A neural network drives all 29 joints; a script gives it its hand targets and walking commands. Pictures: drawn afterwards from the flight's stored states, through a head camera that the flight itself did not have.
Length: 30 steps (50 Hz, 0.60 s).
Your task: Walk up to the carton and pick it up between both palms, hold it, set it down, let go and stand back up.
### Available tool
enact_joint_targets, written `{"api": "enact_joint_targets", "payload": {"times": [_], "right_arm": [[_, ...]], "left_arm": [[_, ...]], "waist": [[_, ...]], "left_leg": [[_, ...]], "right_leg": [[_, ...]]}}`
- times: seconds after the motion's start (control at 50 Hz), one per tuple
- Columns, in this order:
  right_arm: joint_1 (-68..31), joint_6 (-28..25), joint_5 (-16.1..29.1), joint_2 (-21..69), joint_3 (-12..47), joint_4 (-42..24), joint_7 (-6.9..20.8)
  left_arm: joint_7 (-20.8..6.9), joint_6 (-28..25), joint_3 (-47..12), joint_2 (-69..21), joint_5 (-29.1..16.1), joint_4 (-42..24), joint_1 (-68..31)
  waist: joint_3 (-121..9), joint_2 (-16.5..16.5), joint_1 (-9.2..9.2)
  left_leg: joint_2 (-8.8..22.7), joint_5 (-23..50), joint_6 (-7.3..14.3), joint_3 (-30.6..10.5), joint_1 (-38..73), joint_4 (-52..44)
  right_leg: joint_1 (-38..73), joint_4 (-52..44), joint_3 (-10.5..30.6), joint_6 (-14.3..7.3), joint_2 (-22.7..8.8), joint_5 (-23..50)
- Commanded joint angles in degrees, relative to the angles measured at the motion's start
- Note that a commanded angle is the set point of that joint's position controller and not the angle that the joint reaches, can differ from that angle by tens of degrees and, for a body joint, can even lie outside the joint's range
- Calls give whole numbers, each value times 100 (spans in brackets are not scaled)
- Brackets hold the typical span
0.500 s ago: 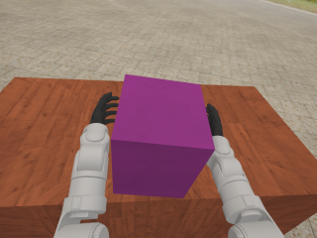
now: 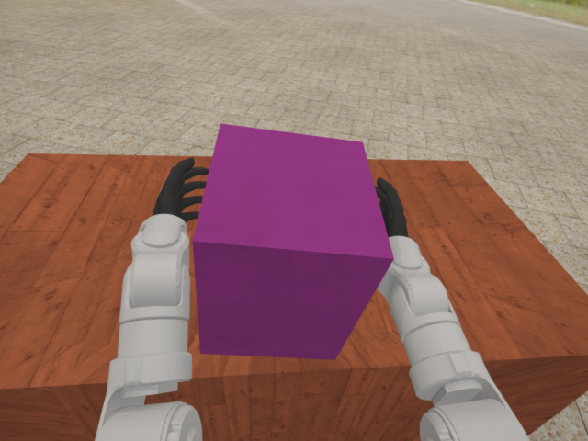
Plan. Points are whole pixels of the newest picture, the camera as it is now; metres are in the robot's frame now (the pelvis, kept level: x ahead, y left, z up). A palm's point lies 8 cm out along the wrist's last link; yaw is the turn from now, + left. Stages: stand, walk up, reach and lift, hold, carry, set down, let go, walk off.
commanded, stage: reach and lift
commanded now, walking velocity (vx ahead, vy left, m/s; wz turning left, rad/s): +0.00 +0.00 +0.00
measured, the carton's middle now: (281, 248) +0.37 +0.01 +0.12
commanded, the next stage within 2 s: hold in 0.52 s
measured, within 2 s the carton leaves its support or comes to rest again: neither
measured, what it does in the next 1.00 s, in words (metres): stands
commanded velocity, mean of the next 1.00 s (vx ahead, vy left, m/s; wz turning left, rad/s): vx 0.00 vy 0.00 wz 0.00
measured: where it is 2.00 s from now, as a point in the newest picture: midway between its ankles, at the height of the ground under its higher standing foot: outside the picture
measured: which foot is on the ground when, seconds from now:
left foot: down 0.00-1.00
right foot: down 0.00-1.00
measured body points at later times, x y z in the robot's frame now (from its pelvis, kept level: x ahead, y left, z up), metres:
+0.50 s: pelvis +0.00 +0.00 +0.00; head -0.04 +0.03 +0.45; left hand +0.38 +0.15 +0.19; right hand +0.38 -0.15 +0.17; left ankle +0.04 +0.14 -0.75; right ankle -0.01 -0.12 -0.75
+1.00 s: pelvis +0.00 +0.00 +0.00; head -0.06 +0.02 +0.44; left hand +0.36 +0.16 +0.21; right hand +0.37 -0.14 +0.20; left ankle +0.04 +0.14 -0.75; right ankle -0.01 -0.12 -0.75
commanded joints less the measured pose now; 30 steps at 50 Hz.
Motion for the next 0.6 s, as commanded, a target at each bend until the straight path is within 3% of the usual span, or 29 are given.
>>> {"api": "enact_joint_targets", "payload": {"times": [0.0,0.2,0.32,0.48,0.58], "right_arm": [[-4839,-598,286,2902,2000,-2078,648],[-4506,-432,463,2735,1971,-1773,591],[-4695,-422,657,2720,2126,-2227,548],[-4937,-347,556,2819,2110,-2312,591],[-4945,-297,570,2836,2147,-2255,549]], "left_arm": [[-751,-279,-2627,-3014,-816,-343,-3171],[-857,6,-2419,-2855,-555,-485,-2974],[-835,62,-2695,-2931,-696,-801,-3048],[-742,1,-2739,-2921,-869,-739,-3314],[-761,28,-2654,-2899,-856,-654,-3273]], "waist": [[-2352,228,-62],[-1841,403,-76],[-2073,562,-137],[-2258,318,-93],[-2361,260,-82]], "left_leg": [[-502,972,95,224,1455,119],[-513,1259,13,265,1457,82],[-514,1629,-89,236,1599,233],[-489,1099,43,215,1500,129],[-505,1197,73,213,1522,158]], "right_leg": [[-272,-199,-268,220,445,1123],[-117,-230,-286,217,456,1239],[-107,-182,-306,206,489,1499],[-298,-200,-299,213,476,1081],[-163,-190,-263,233,475,1282]]}}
